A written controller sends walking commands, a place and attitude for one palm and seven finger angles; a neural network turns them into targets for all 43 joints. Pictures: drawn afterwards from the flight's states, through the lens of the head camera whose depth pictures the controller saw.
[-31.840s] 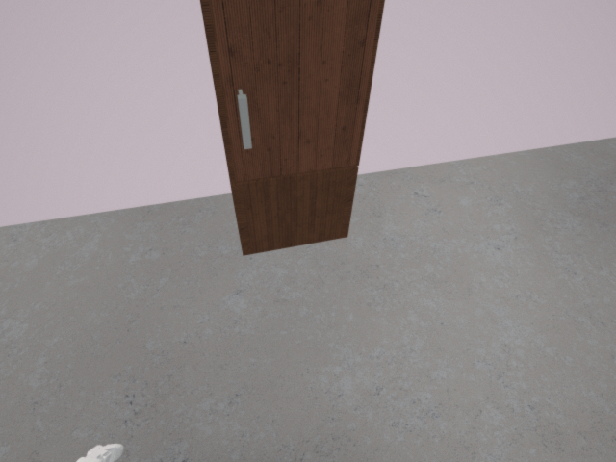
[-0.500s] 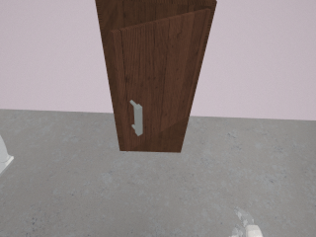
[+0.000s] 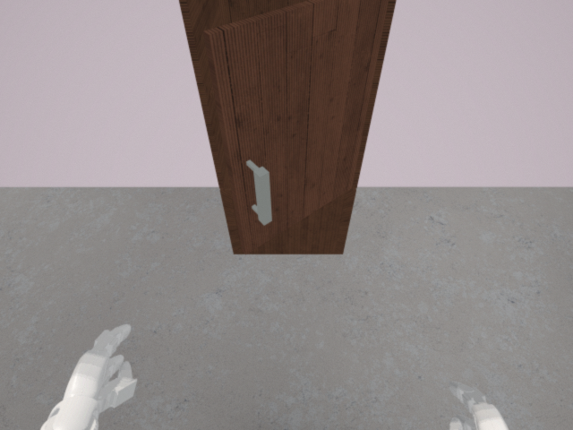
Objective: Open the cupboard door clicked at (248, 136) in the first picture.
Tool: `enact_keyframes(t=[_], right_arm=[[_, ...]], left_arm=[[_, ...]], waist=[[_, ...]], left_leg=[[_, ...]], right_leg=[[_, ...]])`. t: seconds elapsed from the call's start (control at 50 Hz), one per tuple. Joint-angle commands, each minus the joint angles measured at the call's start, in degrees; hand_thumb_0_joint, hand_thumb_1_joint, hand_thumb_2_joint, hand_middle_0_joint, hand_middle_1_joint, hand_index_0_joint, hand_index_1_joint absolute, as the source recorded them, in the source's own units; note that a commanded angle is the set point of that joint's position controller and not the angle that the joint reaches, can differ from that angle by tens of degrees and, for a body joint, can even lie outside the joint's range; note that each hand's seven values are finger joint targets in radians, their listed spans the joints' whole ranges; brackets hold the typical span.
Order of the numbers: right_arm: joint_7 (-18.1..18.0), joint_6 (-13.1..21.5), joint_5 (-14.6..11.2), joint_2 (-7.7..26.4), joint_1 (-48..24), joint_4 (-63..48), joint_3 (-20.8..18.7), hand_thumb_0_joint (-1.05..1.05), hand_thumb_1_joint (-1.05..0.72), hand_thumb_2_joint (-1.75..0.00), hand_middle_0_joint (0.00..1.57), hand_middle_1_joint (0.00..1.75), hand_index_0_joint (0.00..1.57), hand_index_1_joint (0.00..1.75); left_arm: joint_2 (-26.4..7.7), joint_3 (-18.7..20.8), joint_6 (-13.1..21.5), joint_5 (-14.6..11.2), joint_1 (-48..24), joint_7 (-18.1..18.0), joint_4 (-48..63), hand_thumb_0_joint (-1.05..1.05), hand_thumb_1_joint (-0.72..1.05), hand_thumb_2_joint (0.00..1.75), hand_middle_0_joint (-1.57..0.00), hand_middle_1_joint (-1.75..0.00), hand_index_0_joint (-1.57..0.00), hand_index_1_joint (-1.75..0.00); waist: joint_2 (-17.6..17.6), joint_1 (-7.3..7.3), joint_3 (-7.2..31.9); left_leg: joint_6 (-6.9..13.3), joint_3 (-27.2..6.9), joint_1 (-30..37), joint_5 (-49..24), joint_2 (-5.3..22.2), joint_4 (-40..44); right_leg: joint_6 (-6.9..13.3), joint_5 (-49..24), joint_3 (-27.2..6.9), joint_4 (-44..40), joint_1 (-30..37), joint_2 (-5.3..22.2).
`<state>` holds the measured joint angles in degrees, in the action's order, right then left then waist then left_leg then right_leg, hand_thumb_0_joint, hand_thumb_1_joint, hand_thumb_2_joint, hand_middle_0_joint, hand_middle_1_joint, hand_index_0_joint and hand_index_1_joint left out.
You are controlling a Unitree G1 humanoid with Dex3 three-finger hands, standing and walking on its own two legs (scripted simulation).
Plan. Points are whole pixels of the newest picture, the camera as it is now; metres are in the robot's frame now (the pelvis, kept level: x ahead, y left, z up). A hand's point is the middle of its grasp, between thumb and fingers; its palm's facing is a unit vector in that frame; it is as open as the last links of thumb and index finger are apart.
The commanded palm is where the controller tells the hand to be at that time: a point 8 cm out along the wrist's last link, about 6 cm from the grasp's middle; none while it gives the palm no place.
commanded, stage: let the arm hang, fingers relaxed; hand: left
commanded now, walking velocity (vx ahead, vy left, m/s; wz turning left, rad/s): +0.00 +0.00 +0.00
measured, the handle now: (258, 192) +0.62 +0.09 -0.09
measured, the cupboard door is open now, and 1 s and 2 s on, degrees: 39 39 39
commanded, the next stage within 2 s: look to check the result in 0.92 s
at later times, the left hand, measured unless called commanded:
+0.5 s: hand out of the picture -0.04 +0.21 -0.15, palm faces +0.07 -0.95 -0.31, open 7.4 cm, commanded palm none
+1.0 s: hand out of the picture +0.07 +0.18 -0.14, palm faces +0.02 -0.96 -0.29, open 7.4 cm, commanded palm none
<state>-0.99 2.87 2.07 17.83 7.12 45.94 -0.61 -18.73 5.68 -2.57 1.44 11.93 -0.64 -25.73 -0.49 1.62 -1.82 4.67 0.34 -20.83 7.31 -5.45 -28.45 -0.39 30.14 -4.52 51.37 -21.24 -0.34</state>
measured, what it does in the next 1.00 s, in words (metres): steps on the spot: right foot, then left foot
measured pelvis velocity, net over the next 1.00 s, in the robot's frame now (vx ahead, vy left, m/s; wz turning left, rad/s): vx -0.01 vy -0.04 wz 0.02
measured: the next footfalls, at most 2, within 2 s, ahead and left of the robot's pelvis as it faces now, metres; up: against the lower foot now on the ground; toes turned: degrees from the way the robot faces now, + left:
right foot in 0.08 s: +0.02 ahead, -0.13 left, +0.00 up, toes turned +2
left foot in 0.24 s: +0.07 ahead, +0.08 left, +0.00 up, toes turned -2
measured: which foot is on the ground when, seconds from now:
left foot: down 0.00-0.14, up 0.16-0.22, down 0.24-1.00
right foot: up 0.00-0.06, down 0.08-1.00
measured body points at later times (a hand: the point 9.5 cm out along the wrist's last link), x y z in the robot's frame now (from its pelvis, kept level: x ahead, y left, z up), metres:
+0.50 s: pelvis -0.03 -0.03 +0.01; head -0.02 -0.03 +0.46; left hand -0.04 +0.26 -0.13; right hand +0.01 -0.27 -0.15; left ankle +0.03 +0.08 -0.73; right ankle -0.02 -0.14 -0.73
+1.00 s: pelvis -0.01 -0.04 +0.02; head +0.01 -0.05 +0.47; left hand +0.07 +0.23 -0.12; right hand +0.04 -0.33 -0.13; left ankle +0.03 +0.08 -0.73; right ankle -0.02 -0.14 -0.73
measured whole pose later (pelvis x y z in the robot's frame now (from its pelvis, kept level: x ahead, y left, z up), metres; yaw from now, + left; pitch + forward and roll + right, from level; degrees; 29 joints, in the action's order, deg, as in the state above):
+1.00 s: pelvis -0.01 -0.04 +0.02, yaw +1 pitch -2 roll +0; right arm -1.0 0.4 1.5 17.9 9.5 65.7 -0.7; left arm -15.9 1.0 0.7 0.2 6.1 -0.1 -64.4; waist -0.4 0.8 -3.6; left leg -0.1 -3.5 -10.4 7.9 -1.4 -20.4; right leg 2.3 12.7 0.3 21.3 -6.5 -2.1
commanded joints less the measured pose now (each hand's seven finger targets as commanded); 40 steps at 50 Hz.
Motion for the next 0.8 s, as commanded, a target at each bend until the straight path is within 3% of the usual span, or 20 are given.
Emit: enact_keyframes(t=[0.0, 0.02, 0.04, 0.06, 0.08, 0.1, 0.12, 0.14, 0.18, 0.2, 0.22, 0.24, 0.26, 0.28, 0.32, 0.34, 0.42, 0.62, 0.68, 0.78], right_arm=[[0.4, -0.7, -0.1, 10.3, -2.5, -2.7, -3.0, 0.00, -0.90, -0.90, 0.20, 0.30, 0.20, 0.30], [0.5, -1.2, -0.3, 10.4, -3.3, -1.9, -3.0, 0.00, -0.90, -0.90, 0.20, 0.30, 0.20, 0.30], [0.6, -1.6, -0.6, 9.4, -3.2, -1.0, -2.8, 0.00, -0.90, -0.90, 0.20, 0.30, 0.20, 0.30], [0.8, -2.3, -0.8, 8.0, -3.3, -0.3, -2.7, 0.00, -0.90, -0.90, 0.20, 0.30, 0.20, 0.30], [0.8, -3.0, -0.9, 7.0, -2.8, 0.0, -2.6, 0.00, -0.90, -0.90, 0.20, 0.30, 0.20, 0.30], [0.8, -3.7, -0.9, 6.0, -0.9, 1.4, -2.8, 0.00, -0.90, -0.90, 0.20, 0.30, 0.20, 0.30], [0.5, -3.9, -1.0, 5.2, 1.7, 3.9, -2.9, 0.00, -0.90, -0.90, 0.20, 0.30, 0.20, 0.30], [0.3, -3.9, -1.1, 5.8, 3.5, 5.1, -3.3, 0.00, -0.90, -0.90, 0.20, 0.30, 0.20, 0.30], [0.0, -3.0, -1.1, 4.3, 6.4, 8.3, -2.8, 0.00, -0.90, -0.90, 0.20, 0.30, 0.20, 0.30], [-0.1, -2.4, -1.2, 3.9, 6.7, 9.2, -2.3, 0.00, -0.90, -0.90, 0.20, 0.30, 0.20, 0.30], [-0.4, -2.0, -1.0, 4.5, 5.6, 9.7, -1.9, 0.00, -0.90, -0.90, 0.20, 0.30, 0.20, 0.30], [-0.8, -1.9, -0.9, 5.9, 4.2, 9.9, -1.9, 0.00, -0.90, -0.90, 0.20, 0.30, 0.20, 0.30], [-1.3, -1.7, -0.8, 5.7, 3.9, 10.3, -1.7, 0.00, -0.90, -0.90, 0.20, 0.30, 0.20, 0.30], [-1.1, -1.3, -1.1, 5.4, 4.5, 11.8, -1.7, 0.00, -0.90, -0.90, 0.20, 0.30, 0.20, 0.30], [-1.3, -1.4, -1.2, 5.9, 5.2, 13.1, -1.7, 0.00, -0.90, -0.90, 0.20, 0.30, 0.20, 0.30], [-1.3, -1.5, -1.2, 6.2, 4.5, 13.5, -1.9, 0.00, -0.90, -0.90, 0.20, 0.30, 0.20, 0.30], [-0.9, -2.4, -0.9, 6.8, 4.0, 14.6, -2.4, 0.00, -0.90, -0.90, 0.20, 0.30, 0.20, 0.30], [0.0, -2.6, -0.6, 6.5, 3.6, 16.1, -2.5, 0.00, -0.90, -0.90, 0.20, 0.30, 0.20, 0.30], [0.0, -2.4, -0.5, 6.8, 3.5, 16.5, -2.2, 0.00, -0.90, -0.90, 0.20, 0.30, 0.20, 0.30], [0.0, -1.9, -0.6, 7.8, 1.5, 16.4, -1.8, 0.00, -0.90, -0.90, 0.20, 0.30, 0.20, 0.30]], left_arm=[[-7.6, -0.6, 1.8, 0.4, 5.5, 0.5, -7.1, 0.00, 0.90, 0.90, -0.20, -0.30, -0.20, -0.30], [-8.7, -0.7, 1.7, 0.5, 6.2, 0.5, -10.2, 0.00, 0.90, 0.90, -0.20, -0.30, -0.20, -0.30], [-10.1, -0.7, 1.8, 0.6, 7.4, 0.3, -13.0, 0.00, 0.90, 0.90, -0.20, -0.30, -0.20, -0.30], [-10.8, -1.0, 1.9, 0.7, 7.6, 0.4, -15.4, 0.00, 0.90, 0.90, -0.20, -0.30, -0.20, -0.30], [-11.6, -1.3, 1.8, 0.6, 6.4, 0.6, -17.0, 0.00, 0.90, 0.90, -0.20, -0.30, -0.20, -0.30], [-11.8, -1.7, 1.9, 0.4, 2.6, 0.6, -18.0, 0.00, 0.90, 0.90, -0.20, -0.30, -0.20, -0.30], [-10.0, -2.3, 2.3, 0.1, -3.3, 0.3, -18.5, 0.00, 0.90, 0.90, -0.20, -0.30, -0.20, -0.30], [-9.1, -2.3, 2.4, -0.1, -6.7, -0.1, -19.1, 0.00, 0.90, 0.90, -0.20, -0.30, -0.20, -0.30], [-6.5, -2.8, 3.2, -0.5, -5.4, 0.0, -22.9, 0.00, 0.90, 0.90, -0.20, -0.30, -0.20, -0.30], [-5.3, -3.3, 3.4, -0.7, -2.6, 0.1, -25.4, 0.00, 0.90, 0.90, -0.20, -0.30, -0.20, -0.30], [-4.1, -3.6, 3.2, -0.9, 0.3, 0.0, -27.4, 0.00, 0.90, 0.90, -0.20, -0.30, -0.20, -0.30], [-4.0, -3.3, 3.0, -0.9, 2.5, -0.1, -29.2, 0.00, 0.90, 0.90, -0.20, -0.30, -0.20, -0.30], [-3.4, -3.3, 3.2, -0.9, 3.4, -0.1, -30.6, 0.00, 0.90, 0.90, -0.20, -0.30, -0.20, -0.30], [-3.9, -3.2, 3.0, -0.8, 3.4, -0.2, -32.7, 0.00, 0.90, 0.90, -0.20, -0.30, -0.20, -0.30], [-4.2, -3.1, 2.7, -1.0, 3.8, -0.3, -34.5, 0.00, 0.90, 0.90, -0.20, -0.30, -0.20, -0.30], [-4.3, -3.1, 2.7, -1.0, 4.1, -0.3, -35.2, 0.00, 0.90, 0.90, -0.20, -0.30, -0.20, -0.30], [-5.1, -3.0, 2.8, -0.6, 2.4, -0.1, -36.8, 0.00, 0.90, 0.90, -0.20, -0.30, -0.20, -0.30], [-8.4, -2.6, 3.5, -0.6, -3.2, -0.1, -35.9, 0.00, 0.90, 0.90, -0.20, -0.30, -0.20, -0.30], [-8.7, -2.6, 3.7, -0.7, -4.7, -0.1, -35.5, 0.00, 0.90, 0.90, -0.20, -0.30, -0.20, -0.30], [-9.1, -2.6, 4.0, -0.8, -5.2, -0.1, -35.6, 0.00, 0.90, 0.90, -0.20, -0.30, -0.20, -0.30]], waist=[[-5.5, -3.82, 7.1], [-8.0, -4.37, 5.3], [-7.4, -4.64, 4.9], [-5.1, -4.12, 2.9], [-2.1, -2.66, 1.4], [1.2, -0.56, 0.9], [6.6, 0.96, 0.2], [8.8, 2.01, -1.1], [0.7, 2.64, 0.3], [-4.5, 1.77, 1.8], [-9.1, -0.06, 1.7], [-8.5, -1.74, 0.8], [-3.9, -2.56, -0.1], [-7.3, -2.16, 2.9], [-7.3, -2.32, 5.0], [-7.0, -2.79, 4.1], [-1.1, -2.20, -1.3], [4.6, -0.94, -3.0], [2.5, -0.66, -2.5], [-0.2, -1.58, -1.7]], left_leg=[[4.6, -15.4, 0.0, 7.2, 14.6, 11.6], [2.6, -13.8, -3.2, 12.2, 12.6, 11.5], [0.4, -12.3, -5.6, 16.9, 10.0, 11.3], [-2.0, -10.2, -5.6, 21.9, 6.2, 9.2], [-3.6, -7.5, -0.8, 20.1, 3.6, 3.9], [-4.4, -4.2, 7.6, 15.0, 1.9, -5.8], [-4.1, -3.9, 9.0, 10.5, 2.2, -12.3], [-3.4, -4.3, 10.8, 8.8, 3.3, -14.1], [-2.6, -5.5, 13.4, 4.3, 5.2, -6.4], [-2.2, -8.2, 14.2, 1.3, 7.0, 0.7], [-1.4, -12.7, 11.1, 1.2, 10.0, 6.1], [-0.4, -15.3, 7.2, 3.8, 12.0, 8.7], [-0.1, -13.9, 5.1, 0.9, 11.9, 7.9], [-0.5, -14.1, 6.8, -0.6, 11.0, 9.1], [-0.6, -15.4, 8.5, 2.9, 12.2, 11.8], [-0.6, -15.2, 8.1, 5.3, 12.2, 12.4], [-1.2, -14.5, 4.9, 16.3, 10.8, 14.8], [-2.3, -8.8, 9.2, 7.9, 7.8, 8.8], [-2.5, -8.7, 9.9, 5.1, 8.3, 8.9], [-2.5, -9.7, 9.1, 0.7, 9.5, 10.6]], right_leg=[[0.8, -5.1, 1.7, -11.2, 10.0, 1.5], [1.5, -8.7, 1.6, -17.4, 13.7, 1.3], [2.6, -8.6, -0.8, -21.5, 16.2, 2.1], [4.8, 0.1, -5.8, -28.3, 12.4, 5.0], [7.7, 9.7, -11.4, -34.8, 3.5, 9.2], [9.7, 15.4, -14.7, -40.6, -6.8, 13.1], [10.5, 12.5, -15.1, -42.4, -8.8, 13.8], [10.2, 7.2, -11.7, -41.7, -9.8, 12.8], [8.7, -5.1, -7.2, -36.1, -5.3, 9.9], [7.0, -9.2, -4.8, -31.7, -2.1, 7.7], [5.1, -11.7, -2.5, -29.0, 2.3, 4.7], [4.2, -13.1, -1.0, -28.9, 6.6, 3.5], [4.0, -17.6, -1.2, -30.0, 9.8, 3.7], [4.1, -18.4, -0.4, -28.6, 11.8, 4.5], [3.5, -15.5, 0.7, -28.2, 13.6, 3.8], [3.6, -15.0, 0.8, -28.9, 13.5, 3.8], [4.1, -10.5, -0.1, -32.2, 11.0, 4.4], [4.8, -3.4, -3.9, -38.2, 4.9, 7.0], [4.8, -5.6, -3.8, -37.7, 5.5, 7.0], [4.4, -12.6, -3.0, -35.8, 9.6, 6.5]])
